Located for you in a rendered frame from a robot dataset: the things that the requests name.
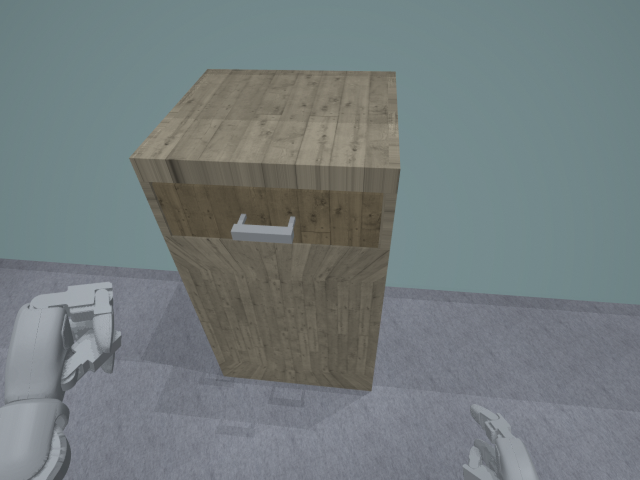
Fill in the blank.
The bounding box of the handle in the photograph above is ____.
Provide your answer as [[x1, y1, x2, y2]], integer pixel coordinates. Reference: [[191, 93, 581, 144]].
[[231, 214, 296, 244]]

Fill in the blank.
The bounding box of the robot left hand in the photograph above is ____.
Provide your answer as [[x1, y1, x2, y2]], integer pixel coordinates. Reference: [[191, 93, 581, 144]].
[[4, 282, 121, 405]]

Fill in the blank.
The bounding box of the drawer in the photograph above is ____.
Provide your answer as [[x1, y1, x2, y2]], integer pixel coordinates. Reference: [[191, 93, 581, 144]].
[[152, 182, 383, 248]]

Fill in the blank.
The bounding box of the robot right hand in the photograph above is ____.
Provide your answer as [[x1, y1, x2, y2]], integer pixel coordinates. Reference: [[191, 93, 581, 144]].
[[463, 404, 539, 480]]

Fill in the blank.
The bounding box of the left robot forearm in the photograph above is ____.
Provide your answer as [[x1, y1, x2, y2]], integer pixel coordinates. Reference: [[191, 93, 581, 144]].
[[0, 398, 71, 480]]

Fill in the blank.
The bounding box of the cabinet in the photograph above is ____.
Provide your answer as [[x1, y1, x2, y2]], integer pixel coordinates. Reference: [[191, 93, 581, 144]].
[[129, 69, 400, 391]]

